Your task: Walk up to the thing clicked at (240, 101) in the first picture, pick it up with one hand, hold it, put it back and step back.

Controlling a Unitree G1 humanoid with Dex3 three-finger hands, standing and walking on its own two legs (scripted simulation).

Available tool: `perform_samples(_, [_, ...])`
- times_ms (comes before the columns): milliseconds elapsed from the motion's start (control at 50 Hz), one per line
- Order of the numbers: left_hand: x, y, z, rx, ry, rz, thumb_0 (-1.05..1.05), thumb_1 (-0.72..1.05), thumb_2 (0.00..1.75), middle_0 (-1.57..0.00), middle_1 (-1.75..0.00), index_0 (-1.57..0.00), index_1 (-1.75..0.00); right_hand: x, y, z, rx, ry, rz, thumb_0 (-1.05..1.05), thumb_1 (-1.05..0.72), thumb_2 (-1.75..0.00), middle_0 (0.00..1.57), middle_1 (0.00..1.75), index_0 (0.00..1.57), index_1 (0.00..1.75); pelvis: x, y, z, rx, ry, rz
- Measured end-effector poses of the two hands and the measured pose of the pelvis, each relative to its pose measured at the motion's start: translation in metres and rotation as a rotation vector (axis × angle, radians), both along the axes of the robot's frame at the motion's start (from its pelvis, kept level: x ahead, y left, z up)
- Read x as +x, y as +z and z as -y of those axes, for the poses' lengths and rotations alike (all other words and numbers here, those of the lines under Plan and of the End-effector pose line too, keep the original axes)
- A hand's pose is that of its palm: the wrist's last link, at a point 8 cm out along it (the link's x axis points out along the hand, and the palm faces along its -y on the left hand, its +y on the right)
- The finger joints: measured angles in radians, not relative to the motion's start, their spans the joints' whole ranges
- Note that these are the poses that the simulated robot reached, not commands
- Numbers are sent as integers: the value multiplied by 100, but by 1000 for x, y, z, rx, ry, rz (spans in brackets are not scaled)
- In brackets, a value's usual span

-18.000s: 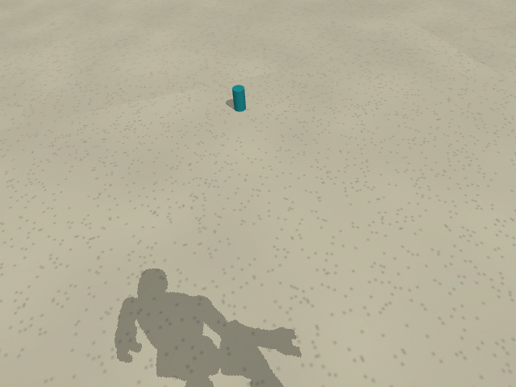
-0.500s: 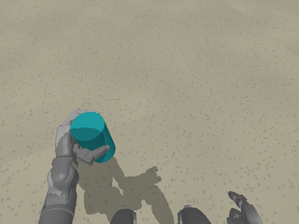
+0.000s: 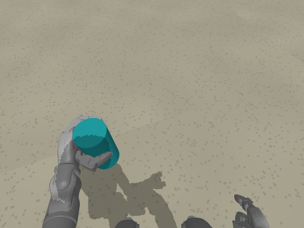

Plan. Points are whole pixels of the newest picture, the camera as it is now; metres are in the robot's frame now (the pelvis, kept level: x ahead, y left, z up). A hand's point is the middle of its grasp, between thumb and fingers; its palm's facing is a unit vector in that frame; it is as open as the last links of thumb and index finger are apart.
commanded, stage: hold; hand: left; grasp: from the side
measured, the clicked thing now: (99, 145) +0.33 +0.16 +0.01
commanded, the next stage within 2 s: none
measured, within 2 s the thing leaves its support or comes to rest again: neither
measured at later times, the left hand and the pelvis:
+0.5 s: hand (89, 141) +0.32 +0.17 +0.05, palm faces +0.06 -1.00 -0.01, open 10.9 cm; pelvis +0.00 +0.00 +0.01, yaw +0 degrees
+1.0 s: hand (89, 142) +0.32 +0.17 +0.05, palm faces +0.05 -1.00 +0.00, open 10.9 cm; pelvis +0.00 +0.00 +0.01, yaw +0 degrees
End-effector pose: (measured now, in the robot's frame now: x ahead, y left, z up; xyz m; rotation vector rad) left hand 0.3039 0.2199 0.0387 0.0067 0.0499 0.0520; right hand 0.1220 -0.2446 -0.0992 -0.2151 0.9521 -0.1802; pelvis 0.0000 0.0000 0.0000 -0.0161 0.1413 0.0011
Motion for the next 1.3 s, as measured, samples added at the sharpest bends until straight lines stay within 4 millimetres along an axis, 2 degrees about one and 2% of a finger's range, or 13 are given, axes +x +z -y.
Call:
perform_samples(480, [-4,17,-6,2,3,13,-4,-50,107,-63,-97,-68,-99,3,12,-5,7,-5,15,1,-93,-90,20,30,20,30,2,10,-3,2,-2,44])
perform_samples(700, [-10,16,-7,-1,-2,10,-4,-49,107,-63,-97,-68,-100,3,13,-8,7,4,21,1,-93,-90,20,30,20,30,0,12,-5,1,-1,51])
perform_samples(1300, [-2,17,-2,-3,-13,12,-4,-49,107,-63,-98,-68,-100,0,14,-3,7,-2,11,1,-92,-91,20,30,20,30,1,13,-2,4,-2,50])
